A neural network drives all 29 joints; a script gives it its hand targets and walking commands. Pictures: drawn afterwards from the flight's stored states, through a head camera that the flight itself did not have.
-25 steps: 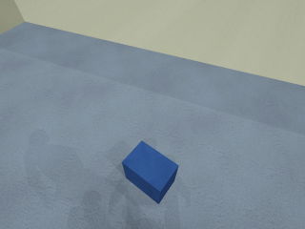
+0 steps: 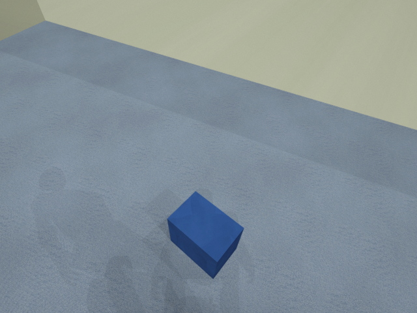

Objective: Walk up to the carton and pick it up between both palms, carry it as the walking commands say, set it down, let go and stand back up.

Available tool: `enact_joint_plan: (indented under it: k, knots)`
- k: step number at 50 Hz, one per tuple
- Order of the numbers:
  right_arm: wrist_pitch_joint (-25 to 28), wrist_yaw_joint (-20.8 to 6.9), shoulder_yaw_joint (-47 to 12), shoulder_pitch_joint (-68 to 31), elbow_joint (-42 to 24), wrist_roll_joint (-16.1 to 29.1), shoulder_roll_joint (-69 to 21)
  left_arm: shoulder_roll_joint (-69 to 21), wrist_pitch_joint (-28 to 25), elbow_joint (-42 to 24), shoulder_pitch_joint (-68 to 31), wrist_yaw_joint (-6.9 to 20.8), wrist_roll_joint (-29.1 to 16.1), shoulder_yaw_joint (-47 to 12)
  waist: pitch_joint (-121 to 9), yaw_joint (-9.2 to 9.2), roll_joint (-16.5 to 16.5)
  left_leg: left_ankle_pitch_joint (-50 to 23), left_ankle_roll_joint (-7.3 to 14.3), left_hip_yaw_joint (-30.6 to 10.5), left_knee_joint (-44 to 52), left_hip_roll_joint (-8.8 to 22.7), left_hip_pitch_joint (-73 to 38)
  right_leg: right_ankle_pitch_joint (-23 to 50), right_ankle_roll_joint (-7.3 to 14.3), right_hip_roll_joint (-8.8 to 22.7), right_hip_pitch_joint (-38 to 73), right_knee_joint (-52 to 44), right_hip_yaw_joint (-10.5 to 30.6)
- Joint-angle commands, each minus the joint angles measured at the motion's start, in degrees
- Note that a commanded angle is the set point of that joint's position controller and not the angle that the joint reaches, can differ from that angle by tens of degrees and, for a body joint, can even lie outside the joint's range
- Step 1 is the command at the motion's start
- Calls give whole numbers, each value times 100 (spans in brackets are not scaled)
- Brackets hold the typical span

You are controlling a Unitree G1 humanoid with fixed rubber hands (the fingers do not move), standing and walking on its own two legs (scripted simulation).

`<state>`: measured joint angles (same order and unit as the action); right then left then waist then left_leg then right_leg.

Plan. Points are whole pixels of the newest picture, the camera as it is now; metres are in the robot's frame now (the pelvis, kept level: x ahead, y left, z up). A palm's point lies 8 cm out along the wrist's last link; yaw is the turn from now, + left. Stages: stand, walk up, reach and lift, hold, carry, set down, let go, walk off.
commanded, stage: walk up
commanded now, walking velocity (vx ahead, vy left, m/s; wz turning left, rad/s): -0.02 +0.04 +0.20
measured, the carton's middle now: (204, 234) +0.52 -0.03 -0.65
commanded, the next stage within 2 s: none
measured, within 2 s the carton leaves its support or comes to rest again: neither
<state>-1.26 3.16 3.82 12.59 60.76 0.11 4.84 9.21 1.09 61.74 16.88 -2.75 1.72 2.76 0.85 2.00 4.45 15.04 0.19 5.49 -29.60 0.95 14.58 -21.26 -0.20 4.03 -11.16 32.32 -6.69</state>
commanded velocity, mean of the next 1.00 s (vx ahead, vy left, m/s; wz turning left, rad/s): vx -0.01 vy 0.01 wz -0.09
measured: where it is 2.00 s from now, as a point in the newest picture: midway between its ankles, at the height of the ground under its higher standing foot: outside the picture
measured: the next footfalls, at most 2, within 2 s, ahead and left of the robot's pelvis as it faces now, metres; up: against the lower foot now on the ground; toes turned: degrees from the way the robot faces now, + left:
right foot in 0.50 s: -0.02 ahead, -0.11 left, +0.00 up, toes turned -7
left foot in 0.82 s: -0.02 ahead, +0.13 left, +0.00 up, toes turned +7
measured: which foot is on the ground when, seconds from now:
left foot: down 0.00-0.52, up 0.54-0.80, down 0.82-1.00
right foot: down 0.00-0.26, up 0.28-0.48, down 0.50-0.84, up 0.86-1.00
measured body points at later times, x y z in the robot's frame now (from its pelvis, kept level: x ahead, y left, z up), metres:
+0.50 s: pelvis -0.03 +0.00 +0.00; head +0.01 +0.00 +0.44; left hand +0.01 +0.23 -0.17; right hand -0.04 -0.21 -0.16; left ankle -0.01 +0.12 -0.73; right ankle -0.06 -0.11 -0.74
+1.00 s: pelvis -0.07 +0.01 +0.00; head -0.03 +0.03 +0.45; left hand -0.08 +0.23 -0.17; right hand -0.02 -0.22 -0.14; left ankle -0.06 +0.12 -0.73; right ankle -0.08 -0.11 -0.71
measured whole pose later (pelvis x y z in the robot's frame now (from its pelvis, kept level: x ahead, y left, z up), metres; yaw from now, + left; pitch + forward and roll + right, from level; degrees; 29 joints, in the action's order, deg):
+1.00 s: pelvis -0.07 +0.01 +0.00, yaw -2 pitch -1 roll +0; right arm 0.2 2.7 2.8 9.8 60.1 -0.8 6.3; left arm 10.1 2.5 64.5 15.7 -1.6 1.5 1.8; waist 5.5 -0.5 4.0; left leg 16.3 0.5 8.1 -31.0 3.4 14.0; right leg -27.9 -1.0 3.2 -19.8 45.5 -4.2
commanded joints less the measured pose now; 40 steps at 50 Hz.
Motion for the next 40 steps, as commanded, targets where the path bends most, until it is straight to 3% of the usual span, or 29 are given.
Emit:
enact_joint_plan:
  k: [1,3,4,5,7,8,9,10,11,12,13,14,15,17,19,21,23,24,25,26,27,28,30,31,33,35,36,38,40]
  knots:
    - [36,39,158,436,-133,-33,819,699,-121,-207,620,-80,102,208,-399,-205,-693,-1399,54,-475,18,536,282,2093,213,932,747,-692,651]
    - [-26,-34,104,113,-241,-43,507,823,-63,21,1032,-67,161,258,51,-395,585,800,-183,-68,-878,130,970,2707,700,1743,647,-1381,1322]
    - [-68,-47,70,-157,-297,-91,878,910,-103,-3,1128,-70,-69,145,788,-464,423,1122,-215,3,-2186,167,1538,3139,1026,2053,796,-1264,1365]
    - [-19,23,33,15,-66,-15,767,620,-149,-22,1010,-26,-36,50,643,-257,527,1405,-131,-296,-1862,359,678,2764,1018,1669,39,-1424,1268]
    - [14,-65,-37,352,107,-205,530,698,-196,-191,286,0,-139,-45,1101,-36,753,1212,-114,-289,-1466,431,223,1766,850,1511,-763,-1668,955]
    - [31,-18,68,223,97,-111,914,1004,-155,-346,158,84,-113,76,1581,-108,803,1283,-147,-147,-1587,39,810,1829,858,1493,-793,-1519,1644]
    - [27,-69,-51,561,250,-144,531,775,-168,-300,38,81,-139,-36,1151,78,883,958,-122,-269,-827,351,18,1937,696,1404,-716,-1469,973]
    - [61,-39,3,713,207,-103,686,953,-112,-398,-31,122,-162,55,1301,115,714,369,-206,-64,-290,116,-51,1915,525,1209,-828,-1162,1057]
    - [95,-22,-10,949,207,-120,692,815,-100,-393,-7,130,-186,32,1151,203,565,-502,-203,-209,187,302,-576,2013,373,1190,-922,-965,892]
    - [155,21,65,1000,193,-133,1053,648,-107,-452,25,163,-191,7,921,204,-120,-1195,-87,-816,526,892,-905,1726,183,818,-1058,-442,578]
    - [191,16,170,1014,85,-132,1511,290,-147,-529,38,184,-233,-120,625,205,-1071,-1632,275,-1702,1074,1766,-1001,893,-34,321,-1145,515,-4]
    - [168,61,245,923,109,17,1733,336,-84,-636,-202,176,-275,-108,639,328,-1834,-2117,980,-1959,1242,2369,-543,-1039,-87,-87,-1057,1948,-162]
    - [220,80,209,904,96,-44,1617,463,-43,-618,-424,153,-206,-73,701,386,-1632,-2324,1238,-1987,1270,2421,-378,-1342,-69,58,-1101,2752,31]
    - [221,78,54,557,-78,-116,1107,322,35,-293,-190,105,180,62,-414,181,-966,-2835,990,-970,810,1993,-878,-1227,-43,99,-1245,2889,532]
    - [280,33,-49,420,-227,-167,828,134,68,-123,129,91,34,-52,-394,-97,-1466,-2651,623,-745,813,1507,-357,-890,-70,42,-652,1463,577]
    - [238,-33,49,496,-28,-49,1101,111,123,-131,186,16,-5,-3,-447,-61,-1921,-2967,595,-990,784,1474,-575,-592,-101,-231,-478,635,228]
    - [193,-68,93,609,83,11,1099,182,135,5,471,-65,15,45,-445,-62,-1751,-3037,554,-1045,675,1512,-678,109,-84,-252,-211,-251,181]
    - [180,-15,174,632,-70,-47,1045,247,95,-209,289,-14,-42,94,-328,-323,-1749,-2263,483,-903,737,1418,135,703,-98,-251,328,-676,-24]
    - [189,-3,249,604,-128,4,1060,419,57,-205,369,-25,68,267,-234,-384,-1390,-1916,293,-864,568,1285,598,1092,-44,206,810,-866,227]
    - [173,29,251,560,-245,45,850,719,4,-323,457,17,175,432,-357,-500,-766,-749,76,-475,-33,877,1053,1273,143,1140,1123,-1050,970]
    - [113,44,181,327,-455,89,534,1207,23,-224,536,34,248,514,-280,-665,837,1332,-182,283,-1217,127,1659,2260,704,2170,939,-1527,1861]
    - [4,41,173,32,-615,-9,498,1027,19,-174,624,-5,202,542,-23,-870,1080,2101,-195,-137,-2670,204,1684,3290,1268,2447,356,-1550,2051]
    - [-30,-148,44,-258,-577,-218,849,916,-196,-106,649,-61,-138,-65,858,-411,361,1387,-220,-351,-3109,464,1602,3842,1213,2196,273,-1488,1490]
    - [54,-104,131,-226,-502,-77,984,1013,-208,-140,543,-2,-163,143,816,-331,857,1192,-154,-557,-2832,193,1420,3656,1023,1475,-70,-1267,1835]
    - [52,-136,91,162,-255,-124,834,1027,-234,-284,-157,-3,-180,7,904,-120,728,854,-105,-415,-2358,192,1107,2541,803,1235,-392,-1421,1215]
    - [-23,-99,87,103,-26,37,876,1010,-241,-363,-117,53,-71,74,552,-169,540,878,-163,-19,-1809,-9,1036,2113,634,1047,-217,-1408,1140]
    - [-70,-136,-24,620,189,39,466,678,-254,-109,-7,45,-109,-97,204,-32,659,772,-183,-48,-1217,131,303,2004,582,1013,-82,-1468,502]
    - [-64,-71,3,316,21,95,674,807,-210,-61,13,60,-61,7,247,-89,1031,485,-201,70,-537,5,-20,2390,567,1075,-159,-1279,767]
    - [-11,-37,-29,477,93,35,719,676,-168,4,210,56,-102,-8,303,36,710,-448,-220,-211,541,187,-838,2277,374,1069,-663,-1025,832]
